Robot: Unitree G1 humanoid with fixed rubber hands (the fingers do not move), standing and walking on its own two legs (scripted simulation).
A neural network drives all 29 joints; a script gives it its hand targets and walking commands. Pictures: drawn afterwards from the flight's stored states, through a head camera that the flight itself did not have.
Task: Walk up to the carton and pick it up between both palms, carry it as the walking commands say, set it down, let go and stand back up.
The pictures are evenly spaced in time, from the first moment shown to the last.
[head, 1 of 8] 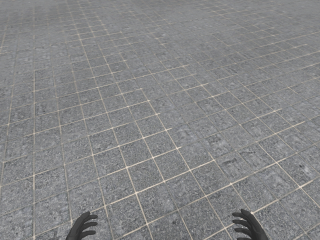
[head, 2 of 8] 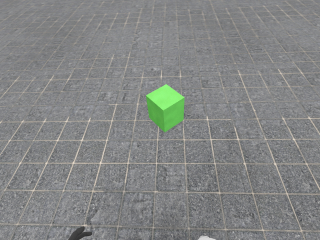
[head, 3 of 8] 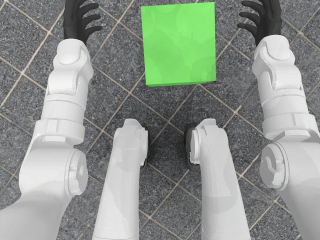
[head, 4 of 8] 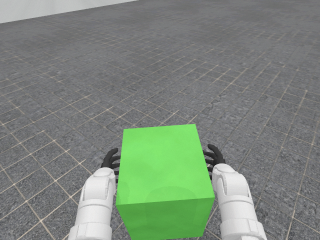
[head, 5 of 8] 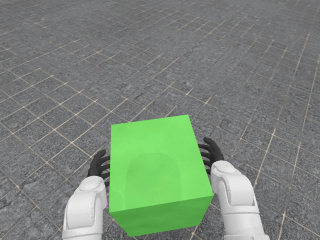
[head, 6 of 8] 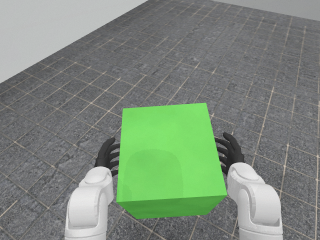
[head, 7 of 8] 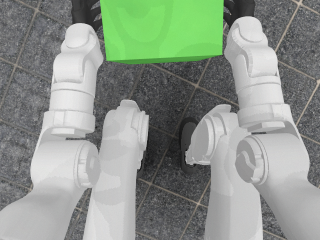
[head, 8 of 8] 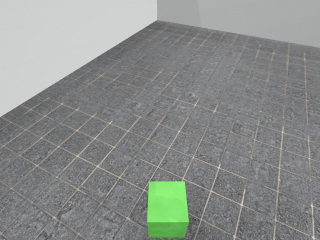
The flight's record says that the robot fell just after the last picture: no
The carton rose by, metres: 0.68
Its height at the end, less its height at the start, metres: +0.00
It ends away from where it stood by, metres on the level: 10.21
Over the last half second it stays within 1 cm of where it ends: yes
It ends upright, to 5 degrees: yes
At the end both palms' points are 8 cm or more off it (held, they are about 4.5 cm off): yes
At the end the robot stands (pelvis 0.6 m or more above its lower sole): yes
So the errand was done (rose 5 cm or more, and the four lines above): yes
